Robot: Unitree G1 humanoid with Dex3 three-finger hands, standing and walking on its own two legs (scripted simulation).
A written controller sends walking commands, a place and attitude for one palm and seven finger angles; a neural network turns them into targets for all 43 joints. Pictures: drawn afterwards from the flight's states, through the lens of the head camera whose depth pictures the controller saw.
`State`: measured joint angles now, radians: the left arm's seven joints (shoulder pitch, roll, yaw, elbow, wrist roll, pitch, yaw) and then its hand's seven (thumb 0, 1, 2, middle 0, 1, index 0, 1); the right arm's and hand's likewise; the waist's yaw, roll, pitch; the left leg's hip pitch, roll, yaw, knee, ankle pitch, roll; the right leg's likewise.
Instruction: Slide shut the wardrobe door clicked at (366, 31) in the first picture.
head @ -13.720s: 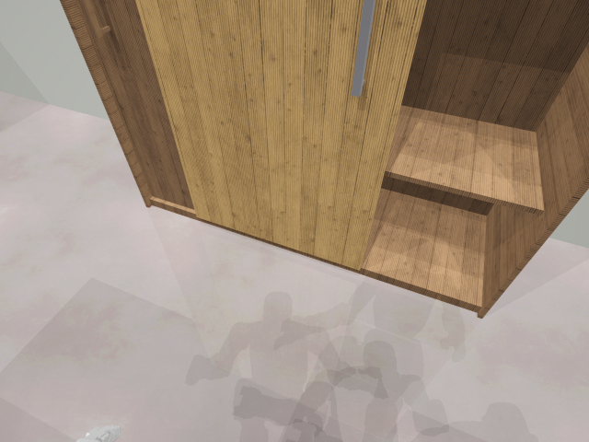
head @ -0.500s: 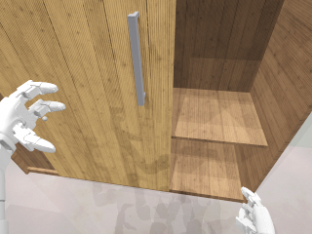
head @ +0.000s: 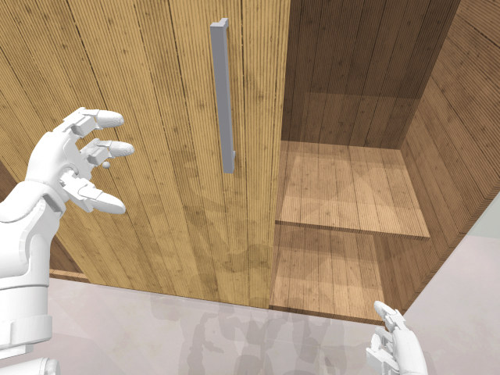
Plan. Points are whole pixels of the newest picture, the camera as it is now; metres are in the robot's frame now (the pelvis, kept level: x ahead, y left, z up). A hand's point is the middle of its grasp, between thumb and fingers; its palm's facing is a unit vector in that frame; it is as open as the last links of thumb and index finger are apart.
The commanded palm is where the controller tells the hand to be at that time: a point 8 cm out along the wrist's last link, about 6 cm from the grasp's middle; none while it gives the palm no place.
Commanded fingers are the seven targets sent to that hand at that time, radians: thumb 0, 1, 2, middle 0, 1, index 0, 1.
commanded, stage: move the hooked fingers beside the handle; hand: left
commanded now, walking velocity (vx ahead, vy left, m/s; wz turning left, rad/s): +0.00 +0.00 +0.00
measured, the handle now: (226, 105) +0.55 +0.10 +0.19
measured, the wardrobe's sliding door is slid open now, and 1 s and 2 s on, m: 0.47 0.47 0.47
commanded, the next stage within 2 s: none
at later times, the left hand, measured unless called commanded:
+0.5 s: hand (161, 137) +0.39 +0.18 +0.22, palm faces -0.02 -1.00 -0.02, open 14.0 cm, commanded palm +0.39 +0.24 +0.21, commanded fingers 0.00 -0.50 0.30 -0.30 -1.20 -0.30 -1.20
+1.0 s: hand (194, 112) +0.48 +0.15 +0.21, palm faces -0.02 -1.00 +0.00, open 14.0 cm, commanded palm +0.47 +0.21 +0.21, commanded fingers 0.00 -0.50 0.30 -0.30 -1.20 -0.30 -1.20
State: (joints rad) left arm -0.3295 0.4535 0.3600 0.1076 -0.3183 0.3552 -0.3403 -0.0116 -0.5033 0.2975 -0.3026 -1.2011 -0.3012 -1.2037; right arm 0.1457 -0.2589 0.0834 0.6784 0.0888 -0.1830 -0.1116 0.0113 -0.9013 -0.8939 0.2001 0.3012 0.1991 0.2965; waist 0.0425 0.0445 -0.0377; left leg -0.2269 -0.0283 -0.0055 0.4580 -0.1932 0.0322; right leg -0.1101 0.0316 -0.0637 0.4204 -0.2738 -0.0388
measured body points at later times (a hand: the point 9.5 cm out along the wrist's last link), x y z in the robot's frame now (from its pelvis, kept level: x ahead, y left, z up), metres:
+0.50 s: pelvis +0.00 -0.01 +0.00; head -0.01 -0.02 +0.45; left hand +0.39 +0.23 +0.22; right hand +0.14 -0.27 -0.09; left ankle +0.03 +0.10 -0.74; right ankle -0.03 -0.09 -0.74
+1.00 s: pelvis +0.01 -0.02 +0.00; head +0.03 -0.03 +0.45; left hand +0.48 +0.20 +0.22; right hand +0.07 -0.31 -0.12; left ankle +0.03 +0.10 -0.74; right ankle -0.03 -0.09 -0.74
